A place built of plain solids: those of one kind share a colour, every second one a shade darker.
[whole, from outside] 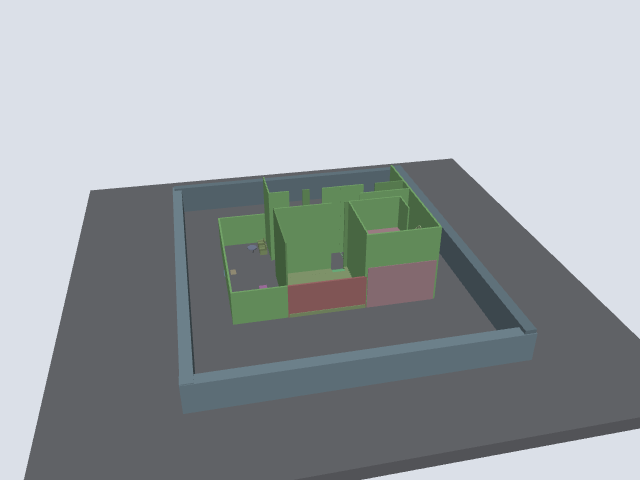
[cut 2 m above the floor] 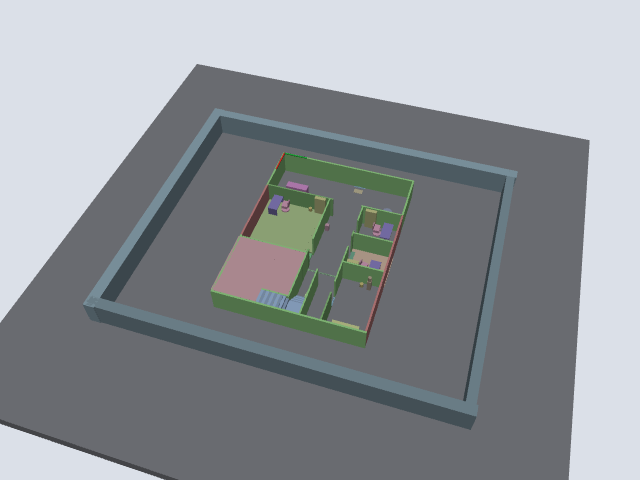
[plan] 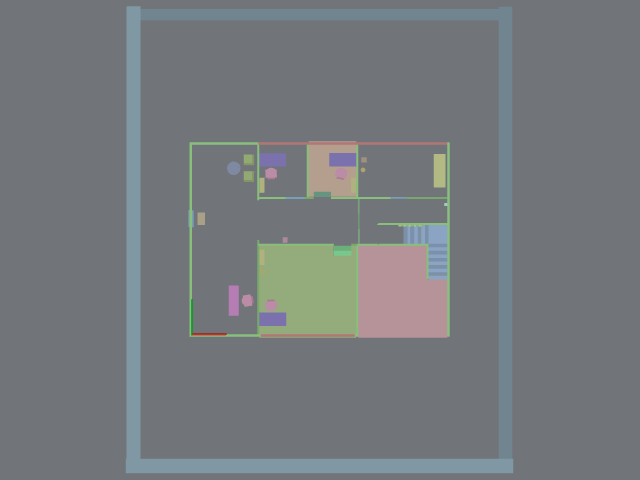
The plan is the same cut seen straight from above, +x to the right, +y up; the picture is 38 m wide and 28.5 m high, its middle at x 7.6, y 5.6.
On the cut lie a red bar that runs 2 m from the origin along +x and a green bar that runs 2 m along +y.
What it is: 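An office floor, with a steep back stair to a room one storey up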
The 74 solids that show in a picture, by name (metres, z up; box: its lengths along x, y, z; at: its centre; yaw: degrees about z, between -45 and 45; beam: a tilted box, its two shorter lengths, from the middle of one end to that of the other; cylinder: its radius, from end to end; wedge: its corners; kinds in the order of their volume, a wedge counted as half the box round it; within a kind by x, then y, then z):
{
 "ring_hedge_1": {"box": [0.83, 27.69, 2.36], "at": [-3.48, 5.63, 1.13]},
 "ring_hedge_2": {"box": [23.01, 0.87, 2.29], "at": [7.58, -7.82, 1.09]},
 "ring_hedge_3": {"box": [22.63, 0.68, 2.54], "at": [7.58, 18.98, 1.22]},
 "ring_hedge_4": {"box": [0.81, 27.63, 2.59], "at": [18.61, 5.63, 1.24]},
 "split_lounge_level_1": {"box": [4.06, 2.01, 3.56], "at": [11.9, 4.26, 1.73]},
 "split_lounge_level_2": {"box": [5.28, 3.46, 3.56], "at": [12.51, 1.53, 1.73]},
 "wall_1": {"box": [0.15, 11.56, 2.8], "at": [-0.07, 5.63, 1.35]},
 "wall_2": {"box": [4.23, 0.15, 2.8], "at": [1.97, -0.07, 1.35]},
 "wall_3": {"box": [4.23, 0.15, 2.8], "at": [1.97, 11.34, 1.35]},
 "wall_4": {"box": [0.12, 5.6, 6.31], "at": [3.93, 2.8, 3.1]},
 "wall_5": {"box": [0.12, 3.31, 6.31], "at": [3.93, 9.61, 3.1]},
 "wall_6": {"box": [1.62, 0.12, 6.31], "at": [4.74, 8.1, 3.1]},
 "wall_7": {"box": [4.48, 0.12, 6.31], "at": [6.17, 5.32, 3.1]},
 "wall_8": {"box": [0.12, 3.16, 2.8], "at": [6.87, 9.68, 1.35]},
 "wall_9": {"box": [0.59, 0.12, 6.31], "at": [6.94, 8.1, 3.1]},
 "wall_10": {"box": [1.56, 0.12, 6.31], "at": [9.03, 8.1, 3.1]},
 "wall_11": {"box": [0.36, 0.12, 6.31], "at": [9.63, 5.32, 3.1]},
 "wall_12": {"box": [0.12, 5.32, 6.31], "at": [9.81, 2.66, 3.1]},
 "wall_13": {"box": [0.12, 3.16, 2.8], "at": [9.81, 9.68, 1.35]},
 "wall_14": {"box": [1.96, 0.12, 6.31], "at": [10.79, 8.1, 3.1]},
 "wall_15": {"box": [4.11, 0.12, 6.31], "at": [11.87, 5.32, 3.1]},
 "wall_16": {"box": [5.64, 0.15, 6.31], "at": [12.48, -0.07, 3.1]},
 "wall_17": {"box": [4.09, 0.12, 6.31], "at": [13.1, 6.55, 3.1]},
 "wall_18": {"box": [2.43, 0.12, 6.31], "at": [13.94, 8.1, 3.1]},
 "wall_19": {"box": [0.12, 2.12, 6.31], "at": [13.98, 4.32, 3.1]},
 "wall_20": {"box": [0.15, 11.56, 6.31], "at": [15.22, 5.63, 3.1]},
 "cell_level_1": {"box": [4.42, 0.6, 0.35], "at": [6.2, 4.96, 0.12]},
 "cell_level_2": {"box": [5.76, 4.86, 0.35], "at": [6.87, 2.23, 0.12]},
 "cell_level_3": {"box": [0.3, 0.6, 0.35], "at": [9.6, 4.96, 0.12]},
 "glazing_1": {"box": [2.94, 0.15, 2.8], "at": [5.4, 11.34, 1.35]},
 "glazing_2": {"box": [5.88, 0.15, 2.8], "at": [6.87, -0.07, 1.35]},
 "glazing_3": {"box": [2.94, 0.15, 2.8], "at": [8.34, 11.34, 1.35]},
 "glazing_4": {"box": [5.34, 0.15, 2.8], "at": [12.48, 11.34, 1.35]},
 "split_steps_1": {"box": [0.21, 1.11, 0.24], "at": [12.66, 5.93, 0.07]},
 "split_steps_2": {"box": [0.21, 1.11, 0.44], "at": [12.88, 5.93, 0.17]},
 "split_steps_3": {"box": [0.21, 1.11, 0.64], "at": [13.09, 5.93, 0.27]},
 "split_steps_4": {"box": [0.21, 1.11, 0.83], "at": [13.3, 5.93, 0.36]},
 "split_steps_5": {"box": [0.21, 1.11, 1.02], "at": [13.51, 5.93, 0.46]},
 "split_steps_6": {"box": [0.21, 1.11, 1.22], "at": [13.72, 5.93, 0.56]},
 "split_steps_7": {"box": [0.21, 1.11, 1.42], "at": [13.94, 5.93, 0.66]},
 "split_steps_8": {"box": [1.11, 0.21, 2.0], "at": [14.6, 3.37, 2.51]},
 "split_steps_9": {"box": [1.11, 0.21, 1.8], "at": [14.6, 3.58, 2.41]},
 "split_steps_10": {"box": [1.11, 0.21, 1.61], "at": [14.6, 3.79, 2.31]},
 "split_steps_11": {"box": [1.11, 0.21, 1.42], "at": [14.6, 4.0, 2.22]},
 "split_steps_12": {"box": [1.11, 0.21, 1.22], "at": [14.6, 4.21, 2.12]},
 "split_steps_13": {"box": [1.11, 0.21, 1.02], "at": [14.6, 4.43, 2.02]},
 "split_steps_14": {"box": [1.11, 0.21, 0.83], "at": [14.6, 4.64, 1.93]},
 "split_steps_15": {"box": [1.11, 0.21, 0.64], "at": [14.6, 4.85, 1.83]},
 "split_steps_16": {"box": [1.11, 0.21, 0.44], "at": [14.6, 5.06, 1.73]},
 "split_steps_17": {"box": [1.11, 0.21, 0.24], "at": [14.6, 5.27, 1.63]},
 "split_steps_18": {"box": [1.11, 1.11, 1.61], "at": [14.6, 5.93, 0.76]},
 "scell_level_1": {"box": [2.82, 3.0, 0.2], "at": [8.34, 9.96, 0.05]},
 "scell_level_2": {"box": [1.5, 0.3, 0.2], "at": [9.0, 8.31, 0.05]},
 "shelf_1": {"box": [0.3, 0.9, 1.95], "at": [4.15, 4.57, 1.23]},
 "shelf_2": {"box": [0.3, 0.9, 1.95], "at": [4.15, 8.85, 0.93]},
 "shelf_3": {"box": [0.3, 0.9, 1.95], "at": [9.59, 8.85, 1.07]},
 "reception_counter_1": {"box": [0.6, 1.8, 1.1], "at": [2.48, 2.0, 0.5]},
 "club_1": {"box": [0.62, 0.64, 0.48], "at": [3.38, 9.36, 0.19]},
 "club_2": {"box": [0.62, 0.64, 0.48], "at": [3.38, 10.36, 0.19]},
 "task_chair_1": {"box": [0.48, 0.68, 0.26], "at": [3.3, 2.0, 0.58], "yaw": 9.3},
 "task_chair_2": {"box": [0.68, 0.48, 0.26], "at": [4.7, 1.72, 0.88], "yaw": 3.2},
 "task_chair_3": {"box": [0.68, 0.48, 0.26], "at": [4.7, 9.54, 0.58], "yaw": 1.7},
 "task_chair_4": {"box": [0.68, 0.48, 0.26], "at": [8.86, 9.54, 0.73], "yaw": -13.0},
 "desk_1": {"box": [1.6, 0.8, 0.07], "at": [4.79, 0.9, 0.99]},
 "desk_2": {"box": [1.6, 0.8, 0.07], "at": [4.79, 10.36, 0.69]},
 "desk_3": {"box": [0.025, 0.78, 0.76], "at": [5.57, 0.9, 0.63]},
 "desk_4": {"box": [1.6, 0.8, 0.07], "at": [8.95, 10.36, 0.84]},
 "cell_steps_1": {"box": [1.04, 0.3, 0.35], "at": [8.93, 4.81, 0.12]},
 "cell_steps_2": {"box": [1.04, 0.3, 0.2], "at": [8.93, 5.11, 0.05]},
 "water_cooler_1": {"box": [0.33, 0.31, 1.03], "at": [10.21, 10.36, 0.47]},
 "bar_table_1": {"box": [0.7, 2.0, 0.06], "at": [14.7, 9.71, 1.05]},
 "scell_steps_1": {"box": [1.02, 0.3, 0.2], "at": [7.74, 8.31, 0.05]},
 "coffee_table_1": {"cylinder": 0.4, "from": [2.48, 9.86, 0.33], "to": [2.48, 9.86, 0.4]},
 "doormat_hold_1": {"box": [0.45, 0.75, 0.06], "at": [0.55, 6.86, -0.02]}
}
